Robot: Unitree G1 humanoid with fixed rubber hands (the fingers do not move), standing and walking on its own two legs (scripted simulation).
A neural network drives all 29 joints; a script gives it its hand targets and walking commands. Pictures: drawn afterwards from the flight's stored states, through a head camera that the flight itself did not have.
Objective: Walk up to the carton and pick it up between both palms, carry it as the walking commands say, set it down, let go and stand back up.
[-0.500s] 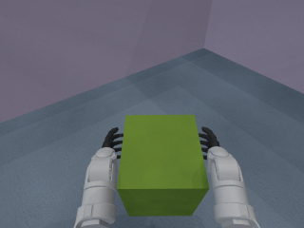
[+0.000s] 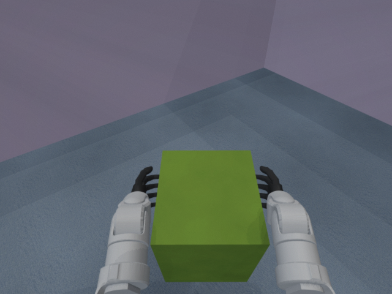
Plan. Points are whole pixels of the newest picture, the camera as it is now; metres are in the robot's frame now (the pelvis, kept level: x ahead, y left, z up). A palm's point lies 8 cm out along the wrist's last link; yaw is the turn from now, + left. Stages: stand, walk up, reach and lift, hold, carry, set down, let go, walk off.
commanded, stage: hold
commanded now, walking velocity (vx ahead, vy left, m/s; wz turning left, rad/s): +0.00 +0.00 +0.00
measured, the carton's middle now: (206, 218) +0.29 +0.01 -0.03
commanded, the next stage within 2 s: carry in 0.34 s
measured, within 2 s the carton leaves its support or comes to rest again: neither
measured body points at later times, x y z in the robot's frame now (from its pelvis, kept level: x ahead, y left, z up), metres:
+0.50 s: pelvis +0.00 +0.00 -0.02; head -0.03 +0.00 +0.43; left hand +0.32 +0.15 +0.05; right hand +0.31 -0.15 +0.05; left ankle +0.02 +0.13 -0.74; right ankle +0.03 -0.12 -0.74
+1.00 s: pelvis -0.03 +0.00 -0.02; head +0.00 +0.00 +0.43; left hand +0.38 +0.08 +0.09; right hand +0.32 -0.21 +0.09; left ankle -0.02 +0.11 -0.74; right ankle -0.01 -0.10 -0.72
